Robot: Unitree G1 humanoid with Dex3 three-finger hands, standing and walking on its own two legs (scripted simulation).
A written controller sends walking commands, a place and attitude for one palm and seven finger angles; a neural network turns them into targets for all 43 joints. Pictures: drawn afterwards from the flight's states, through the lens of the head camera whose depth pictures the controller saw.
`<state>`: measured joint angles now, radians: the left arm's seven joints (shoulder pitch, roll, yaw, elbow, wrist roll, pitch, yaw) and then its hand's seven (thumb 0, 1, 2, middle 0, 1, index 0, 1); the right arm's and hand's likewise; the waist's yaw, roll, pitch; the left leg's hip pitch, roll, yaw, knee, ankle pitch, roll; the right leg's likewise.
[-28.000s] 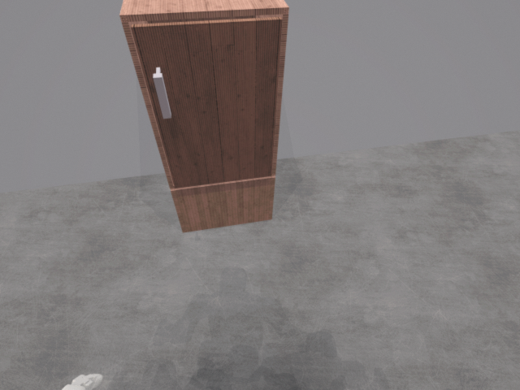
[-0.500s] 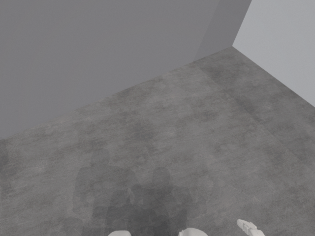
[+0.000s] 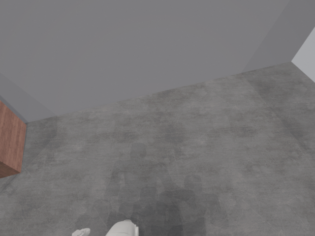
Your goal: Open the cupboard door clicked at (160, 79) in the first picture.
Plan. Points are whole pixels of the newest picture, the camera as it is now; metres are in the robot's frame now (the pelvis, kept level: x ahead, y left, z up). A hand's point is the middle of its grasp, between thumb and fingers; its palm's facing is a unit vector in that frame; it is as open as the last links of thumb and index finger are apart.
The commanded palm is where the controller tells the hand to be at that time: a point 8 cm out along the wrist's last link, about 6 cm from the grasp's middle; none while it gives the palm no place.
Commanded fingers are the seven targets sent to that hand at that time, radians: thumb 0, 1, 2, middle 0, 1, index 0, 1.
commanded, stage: turn to face it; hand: left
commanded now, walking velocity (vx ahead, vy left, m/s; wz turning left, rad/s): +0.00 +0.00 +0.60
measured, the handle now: out of the picture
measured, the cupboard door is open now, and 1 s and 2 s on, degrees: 47 47 47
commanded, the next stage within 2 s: take the last steps up to it in 1.76 s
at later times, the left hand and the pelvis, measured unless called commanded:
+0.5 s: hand out of the picture +0.06 +0.23 -0.16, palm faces +0.29 -0.91 -0.29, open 7.4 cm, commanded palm none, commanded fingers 0.00 0.90 0.90 -0.20 -0.30 -0.20 -0.30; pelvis +0.01 -0.01 -0.01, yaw +17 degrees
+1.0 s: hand out of the picture -0.09 +0.19 -0.19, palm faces +0.62 -0.74 -0.26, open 7.3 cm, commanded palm none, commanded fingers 0.00 0.90 0.90 -0.20 -0.30 -0.20 -0.30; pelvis +0.01 -0.02 -0.02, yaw +38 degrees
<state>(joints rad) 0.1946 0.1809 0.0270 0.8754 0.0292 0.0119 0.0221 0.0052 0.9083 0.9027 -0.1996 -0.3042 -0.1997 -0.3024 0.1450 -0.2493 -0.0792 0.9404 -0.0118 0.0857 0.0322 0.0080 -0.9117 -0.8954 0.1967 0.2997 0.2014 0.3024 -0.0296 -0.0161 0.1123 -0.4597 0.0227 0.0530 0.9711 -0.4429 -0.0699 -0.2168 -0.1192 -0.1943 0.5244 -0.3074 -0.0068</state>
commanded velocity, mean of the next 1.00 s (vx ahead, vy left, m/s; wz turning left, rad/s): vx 0.00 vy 0.00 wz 0.60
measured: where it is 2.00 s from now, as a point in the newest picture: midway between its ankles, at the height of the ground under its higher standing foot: outside the picture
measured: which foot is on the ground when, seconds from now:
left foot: up 0.00-0.12, down 0.14-0.54, up 0.56-0.90, down 0.92-1.00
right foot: down 0.00-0.12, up 0.14-0.52, down 0.54-0.92, up 0.94-1.00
